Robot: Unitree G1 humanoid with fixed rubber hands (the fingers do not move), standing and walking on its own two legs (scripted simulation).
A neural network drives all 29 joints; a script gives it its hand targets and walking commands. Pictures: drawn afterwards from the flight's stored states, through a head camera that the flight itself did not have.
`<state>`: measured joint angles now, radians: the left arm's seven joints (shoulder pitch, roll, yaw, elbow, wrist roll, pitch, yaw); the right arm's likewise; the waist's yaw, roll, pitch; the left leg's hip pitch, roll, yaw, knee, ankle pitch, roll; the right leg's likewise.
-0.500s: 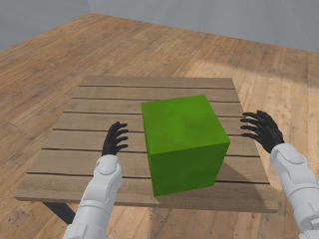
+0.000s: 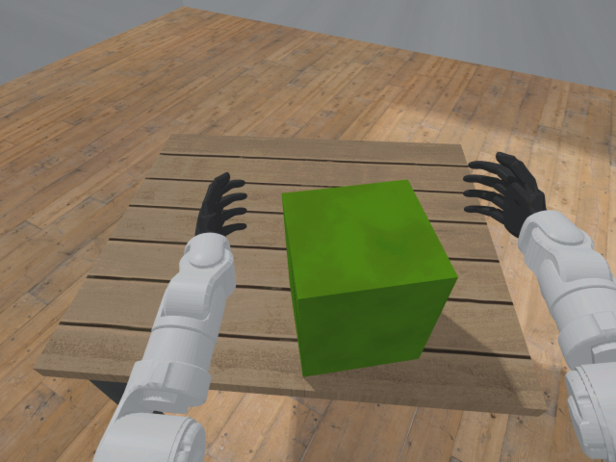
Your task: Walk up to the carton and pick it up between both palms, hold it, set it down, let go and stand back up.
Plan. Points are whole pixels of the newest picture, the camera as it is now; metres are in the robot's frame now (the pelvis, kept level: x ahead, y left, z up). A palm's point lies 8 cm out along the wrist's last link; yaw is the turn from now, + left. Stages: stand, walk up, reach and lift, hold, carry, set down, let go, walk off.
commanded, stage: reach and lift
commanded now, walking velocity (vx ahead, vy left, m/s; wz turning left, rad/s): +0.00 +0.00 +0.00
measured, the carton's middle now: (354, 280) +0.44 +0.00 -0.05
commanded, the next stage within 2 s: none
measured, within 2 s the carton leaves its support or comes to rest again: neither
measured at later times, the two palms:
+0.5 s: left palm (226, 268) +0.38 +0.19 +0.03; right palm (490, 245) +0.44 -0.19 +0.06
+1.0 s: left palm (245, 280) +0.39 +0.17 -0.02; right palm (472, 255) +0.47 -0.18 +0.00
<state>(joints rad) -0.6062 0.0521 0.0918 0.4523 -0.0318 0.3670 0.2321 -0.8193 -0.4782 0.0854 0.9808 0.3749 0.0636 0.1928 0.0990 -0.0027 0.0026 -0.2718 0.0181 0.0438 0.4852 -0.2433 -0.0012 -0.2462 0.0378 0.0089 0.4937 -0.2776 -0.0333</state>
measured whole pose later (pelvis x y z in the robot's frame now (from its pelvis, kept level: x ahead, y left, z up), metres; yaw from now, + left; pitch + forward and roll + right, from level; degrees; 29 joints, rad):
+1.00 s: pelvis +0.02 +0.00 -0.01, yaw -1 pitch +25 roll +0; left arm -0.63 0.00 0.12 0.97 0.02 -0.32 0.19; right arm -0.85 -0.35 0.09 1.30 0.35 -0.44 0.10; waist 0.12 0.00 -0.18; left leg -0.71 0.04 0.04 0.49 -0.20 -0.01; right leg -0.68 0.05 0.01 0.47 -0.23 -0.03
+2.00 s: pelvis +0.01 +0.00 -0.01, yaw -1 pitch +24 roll +0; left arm -0.63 -0.13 0.30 0.97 0.23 -0.36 0.24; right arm -0.85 -0.20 -0.19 1.31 -0.02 -0.44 0.02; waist 0.12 0.00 -0.18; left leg -0.71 0.04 0.04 0.49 -0.19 -0.01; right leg -0.68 0.06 0.01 0.47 -0.21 -0.03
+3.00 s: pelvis +0.00 +0.00 -0.01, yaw -1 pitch +24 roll +0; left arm -0.62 -0.15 0.45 0.97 0.26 -0.40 0.18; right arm -0.85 -0.12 -0.40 1.31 -0.27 -0.48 -0.02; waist 0.10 0.00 -0.18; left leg -0.71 0.04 0.04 0.49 -0.19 -0.01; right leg -0.68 0.06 0.01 0.47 -0.21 -0.04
